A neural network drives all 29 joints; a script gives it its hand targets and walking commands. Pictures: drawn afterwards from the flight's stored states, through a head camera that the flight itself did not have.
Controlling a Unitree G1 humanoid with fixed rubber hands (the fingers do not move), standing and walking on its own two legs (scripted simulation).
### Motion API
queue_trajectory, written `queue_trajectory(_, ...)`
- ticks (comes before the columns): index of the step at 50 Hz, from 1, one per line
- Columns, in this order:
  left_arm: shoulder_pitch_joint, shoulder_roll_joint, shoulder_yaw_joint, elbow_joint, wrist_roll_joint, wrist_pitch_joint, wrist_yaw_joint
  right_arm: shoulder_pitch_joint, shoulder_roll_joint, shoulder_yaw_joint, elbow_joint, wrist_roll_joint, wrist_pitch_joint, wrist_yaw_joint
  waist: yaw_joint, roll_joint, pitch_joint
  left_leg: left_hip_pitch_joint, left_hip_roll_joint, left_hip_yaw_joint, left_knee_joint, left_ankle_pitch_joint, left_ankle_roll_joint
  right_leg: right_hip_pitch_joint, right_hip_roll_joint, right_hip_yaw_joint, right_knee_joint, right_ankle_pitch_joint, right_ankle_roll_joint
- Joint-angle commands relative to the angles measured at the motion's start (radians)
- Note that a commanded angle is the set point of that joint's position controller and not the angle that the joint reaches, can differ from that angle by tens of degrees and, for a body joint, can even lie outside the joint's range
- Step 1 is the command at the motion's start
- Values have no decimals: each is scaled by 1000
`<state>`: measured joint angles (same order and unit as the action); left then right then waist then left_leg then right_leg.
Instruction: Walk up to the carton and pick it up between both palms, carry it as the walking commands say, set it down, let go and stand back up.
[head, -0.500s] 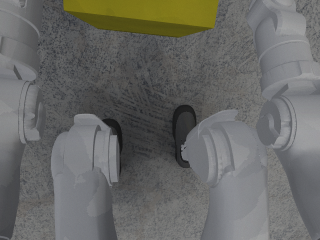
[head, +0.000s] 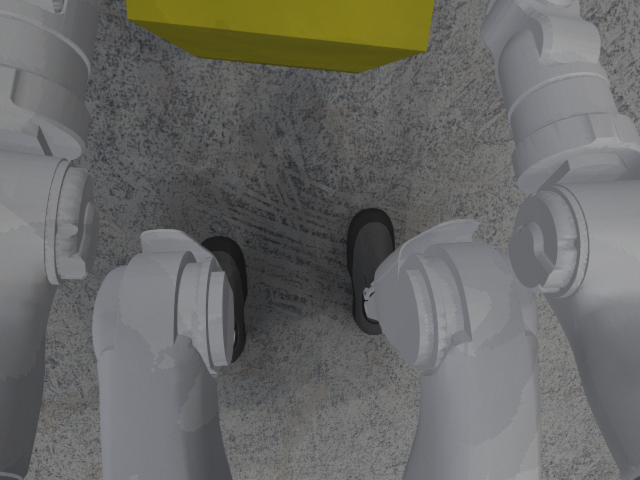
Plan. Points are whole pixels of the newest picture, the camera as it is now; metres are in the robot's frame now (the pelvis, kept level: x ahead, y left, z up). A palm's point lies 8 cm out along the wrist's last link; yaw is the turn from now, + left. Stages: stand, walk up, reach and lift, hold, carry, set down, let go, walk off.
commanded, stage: reach and lift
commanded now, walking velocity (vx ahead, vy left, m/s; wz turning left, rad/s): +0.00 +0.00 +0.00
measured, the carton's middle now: out of the picture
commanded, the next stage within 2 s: none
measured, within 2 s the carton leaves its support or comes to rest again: leaves its support in 1.08 s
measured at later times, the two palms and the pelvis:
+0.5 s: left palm out of the picture +0.58 +0.15 -0.17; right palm out of the picture +0.55 -0.15 -0.18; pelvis +0.00 +0.00 +0.01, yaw +1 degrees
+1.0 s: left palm out of the picture +0.58 +0.13 -0.17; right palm out of the picture +0.55 -0.17 -0.18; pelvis +0.00 +0.00 +0.00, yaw +2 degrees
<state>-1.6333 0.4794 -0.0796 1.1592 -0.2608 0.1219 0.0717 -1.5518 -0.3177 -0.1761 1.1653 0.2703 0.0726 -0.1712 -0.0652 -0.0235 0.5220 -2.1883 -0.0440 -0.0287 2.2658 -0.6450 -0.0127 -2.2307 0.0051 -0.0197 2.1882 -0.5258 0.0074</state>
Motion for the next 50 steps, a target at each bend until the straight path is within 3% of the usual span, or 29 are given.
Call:
queue_trajectory(1,-373,90,15,-137,4,-41,2,-305,-93,1,-140,-5,-39,-6,-40,128,-1456,528,18,8,-217,360,1,744,32,-12,-106,411,-2)
queue_trajectory(5,-388,67,11,-125,12,-46,4,-312,-65,6,-124,-10,-43,-13,-40,131,-1443,516,14,10,-220,355,1,750,40,-8,-113,412,0)
queue_trajectory(18,-432,-126,-64,-125,-9,-54,-18,-327,53,-3,-92,-54,-58,-5,-107,179,-1431,553,-10,-3,-232,382,-10,726,51,-19,-132,421,-5)
queue_trajectory(22,-474,-360,-97,-142,0,-48,-66,-418,265,42,-125,-53,-51,52,-99,179,-1403,558,-24,-11,-236,391,-4,698,60,-27,-126,405,-7)
queue_trajectory(27,-542,-839,-128,-150,42,-9,-193,-577,705,103,-207,-83,-3,191,-88,169,-1332,518,-56,5,-222,374,2,657,80,-36,-101,368,-14)
queue_trajectory(30,-533,-962,-110,-157,54,8,-237,-565,822,92,-216,-114,32,245,-85,155,-1290,485,-68,20,-210,372,10,633,89,-40,-91,368,-20)
queue_trajectory(38,-514,-1073,-93,-205,63,28,-277,-545,947,110,-275,-99,67,307,-71,161,-1289,475,-79,32,-194,420,24,590,89,-46,-75,403,-25)
queue_trajectory(43,-515,-1100,-98,-242,70,32,-277,-564,970,136,-324,-74,69,312,-63,159,-1354,500,-81,33,-191,449,30,588,88,-49,-72,427,-21)
queue_trajectory(50,-567,-1086,-120,-346,66,57,-253,-667,968,178,-460,-11,87,291,-47,153,-1661,676,-80,48,-194,504,31,689,92,-73,-79,472,-13)
